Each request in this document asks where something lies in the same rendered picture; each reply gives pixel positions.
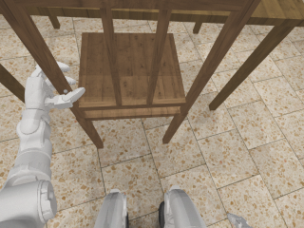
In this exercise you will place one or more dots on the robot left upper arm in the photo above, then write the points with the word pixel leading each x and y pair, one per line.
pixel 27 205

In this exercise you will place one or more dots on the table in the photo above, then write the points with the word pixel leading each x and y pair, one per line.
pixel 284 15

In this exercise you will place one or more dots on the left robot hand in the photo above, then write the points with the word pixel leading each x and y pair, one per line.
pixel 38 89

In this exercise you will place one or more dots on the robot left thigh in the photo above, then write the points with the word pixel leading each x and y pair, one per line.
pixel 112 211

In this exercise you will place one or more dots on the chair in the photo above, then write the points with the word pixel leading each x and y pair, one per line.
pixel 129 75

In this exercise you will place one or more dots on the right robot hand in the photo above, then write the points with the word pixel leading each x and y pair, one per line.
pixel 239 222

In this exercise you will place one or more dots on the robot thigh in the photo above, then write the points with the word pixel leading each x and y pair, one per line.
pixel 184 211
pixel 112 211

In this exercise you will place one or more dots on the robot right thigh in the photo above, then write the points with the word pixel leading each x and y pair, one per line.
pixel 184 211

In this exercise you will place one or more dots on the left robot forearm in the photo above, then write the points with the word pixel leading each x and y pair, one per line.
pixel 34 155

